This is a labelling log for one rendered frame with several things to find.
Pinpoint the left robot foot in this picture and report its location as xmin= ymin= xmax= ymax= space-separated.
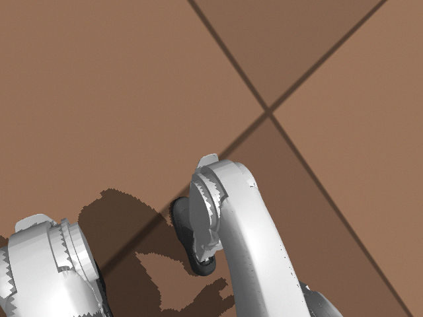
xmin=94 ymin=259 xmax=113 ymax=317

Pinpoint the right robot foot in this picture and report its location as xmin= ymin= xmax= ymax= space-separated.
xmin=171 ymin=197 xmax=216 ymax=276

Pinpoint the right robot hand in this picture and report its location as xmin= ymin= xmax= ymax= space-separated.
xmin=298 ymin=280 xmax=343 ymax=317

